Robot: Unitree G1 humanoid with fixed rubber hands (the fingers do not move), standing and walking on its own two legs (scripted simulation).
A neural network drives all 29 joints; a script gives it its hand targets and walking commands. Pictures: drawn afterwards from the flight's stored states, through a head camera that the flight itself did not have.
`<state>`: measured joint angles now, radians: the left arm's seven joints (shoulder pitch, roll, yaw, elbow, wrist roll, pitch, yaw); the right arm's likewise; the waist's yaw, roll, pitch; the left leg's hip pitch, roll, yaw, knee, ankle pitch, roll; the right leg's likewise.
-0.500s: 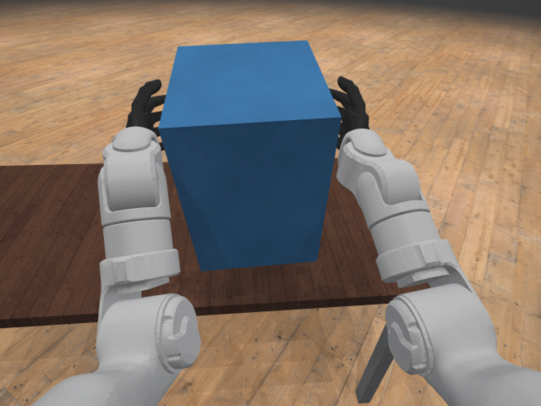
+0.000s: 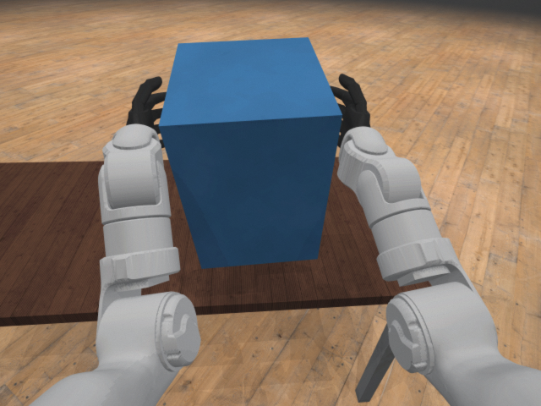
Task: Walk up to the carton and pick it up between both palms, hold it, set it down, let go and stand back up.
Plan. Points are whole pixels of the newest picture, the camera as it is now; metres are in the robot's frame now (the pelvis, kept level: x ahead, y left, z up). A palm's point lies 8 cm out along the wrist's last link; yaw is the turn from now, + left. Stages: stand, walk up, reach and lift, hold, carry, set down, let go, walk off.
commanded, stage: hold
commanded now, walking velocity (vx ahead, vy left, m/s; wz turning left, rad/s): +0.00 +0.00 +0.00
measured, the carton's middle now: (252, 158) +0.40 +0.01 +0.22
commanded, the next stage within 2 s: set down in 1.70 s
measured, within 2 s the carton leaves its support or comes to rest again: neither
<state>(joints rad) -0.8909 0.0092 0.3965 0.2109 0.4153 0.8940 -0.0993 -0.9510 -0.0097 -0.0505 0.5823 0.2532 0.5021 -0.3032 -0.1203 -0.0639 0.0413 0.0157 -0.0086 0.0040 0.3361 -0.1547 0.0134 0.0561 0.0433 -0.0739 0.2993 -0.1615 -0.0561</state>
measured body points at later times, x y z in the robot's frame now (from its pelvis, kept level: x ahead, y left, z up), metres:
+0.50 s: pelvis +0.00 +0.00 +0.00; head -0.07 +0.02 +0.44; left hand +0.38 +0.14 +0.27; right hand +0.38 -0.13 +0.27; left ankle +0.04 +0.11 -0.75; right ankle +0.02 -0.08 -0.75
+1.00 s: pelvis +0.00 +0.00 +0.00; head -0.06 +0.02 +0.44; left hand +0.39 +0.14 +0.27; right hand +0.38 -0.13 +0.27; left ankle +0.04 +0.11 -0.75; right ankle +0.02 -0.08 -0.75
